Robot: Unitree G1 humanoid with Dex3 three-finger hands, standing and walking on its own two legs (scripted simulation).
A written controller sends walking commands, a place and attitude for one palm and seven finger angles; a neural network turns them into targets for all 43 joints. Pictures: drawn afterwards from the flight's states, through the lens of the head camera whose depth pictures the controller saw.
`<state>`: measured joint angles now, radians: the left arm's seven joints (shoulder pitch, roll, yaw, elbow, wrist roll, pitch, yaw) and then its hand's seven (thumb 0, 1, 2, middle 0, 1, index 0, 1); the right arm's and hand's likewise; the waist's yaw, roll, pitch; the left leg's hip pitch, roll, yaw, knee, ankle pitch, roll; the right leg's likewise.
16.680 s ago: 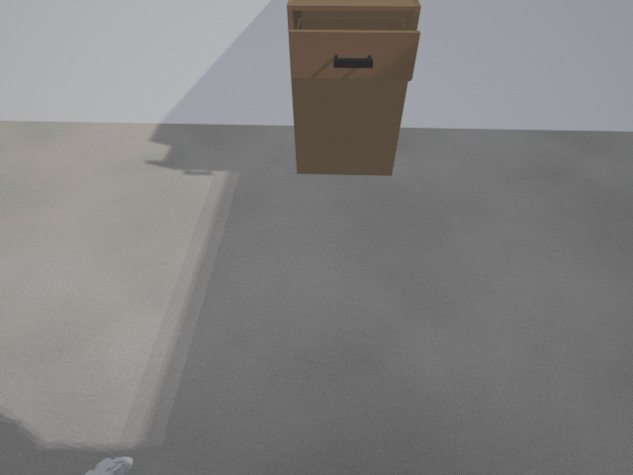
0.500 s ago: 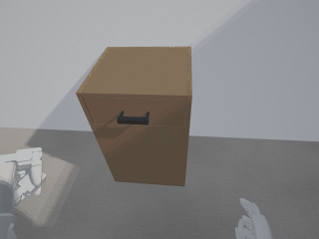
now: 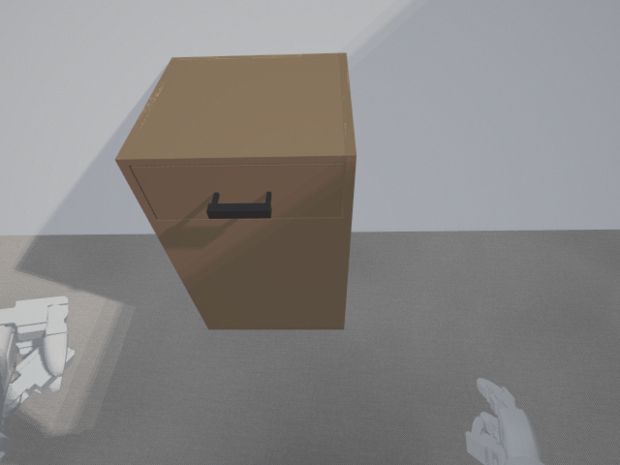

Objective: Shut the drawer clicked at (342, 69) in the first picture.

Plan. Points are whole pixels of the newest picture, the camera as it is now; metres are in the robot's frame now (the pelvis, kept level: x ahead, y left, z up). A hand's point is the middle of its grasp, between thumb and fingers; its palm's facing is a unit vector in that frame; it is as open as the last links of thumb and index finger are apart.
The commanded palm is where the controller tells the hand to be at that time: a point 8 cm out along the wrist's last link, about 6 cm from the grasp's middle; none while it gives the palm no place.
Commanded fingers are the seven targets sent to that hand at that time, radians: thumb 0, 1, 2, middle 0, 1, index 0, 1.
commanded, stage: step back with the hand held close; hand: left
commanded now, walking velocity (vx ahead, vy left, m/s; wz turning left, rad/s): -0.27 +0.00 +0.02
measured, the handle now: (241, 203) +0.63 +0.20 -0.10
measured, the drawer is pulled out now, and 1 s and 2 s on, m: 0.00 0.00 0.00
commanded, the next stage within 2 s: stop stepping back and stand still in 0.96 s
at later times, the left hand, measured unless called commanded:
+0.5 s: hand out of the picture +0.10 +0.25 +0.15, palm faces +0.36 -0.78 -0.52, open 3.3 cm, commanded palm +0.04 +0.29 +0.17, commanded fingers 0.00 0.90 0.90 -1.40 -1.60 -1.40 -1.60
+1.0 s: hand out of the picture +0.02 +0.26 +0.16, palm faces +0.36 -0.81 -0.47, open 3.3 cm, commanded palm -0.04 +0.30 +0.17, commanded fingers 0.00 0.90 0.90 -1.40 -1.60 -1.40 -1.60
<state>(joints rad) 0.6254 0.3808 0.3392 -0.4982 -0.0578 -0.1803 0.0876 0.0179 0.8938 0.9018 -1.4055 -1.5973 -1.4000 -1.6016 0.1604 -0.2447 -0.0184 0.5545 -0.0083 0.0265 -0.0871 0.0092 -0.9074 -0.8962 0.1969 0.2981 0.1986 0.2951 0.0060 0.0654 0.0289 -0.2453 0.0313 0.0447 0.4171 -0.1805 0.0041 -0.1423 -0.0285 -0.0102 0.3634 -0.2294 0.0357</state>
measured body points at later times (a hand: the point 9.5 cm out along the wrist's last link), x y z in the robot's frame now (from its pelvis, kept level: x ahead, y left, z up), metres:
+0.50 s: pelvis -0.09 +0.01 -0.02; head -0.05 +0.01 +0.43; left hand +0.07 +0.29 +0.18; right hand +0.10 -0.22 -0.10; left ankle +0.02 +0.12 -0.74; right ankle -0.03 -0.14 -0.74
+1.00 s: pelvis -0.16 +0.01 -0.01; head -0.14 +0.03 +0.44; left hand +0.00 +0.30 +0.18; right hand +0.02 -0.22 -0.10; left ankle -0.08 +0.10 -0.74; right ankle -0.18 -0.12 -0.74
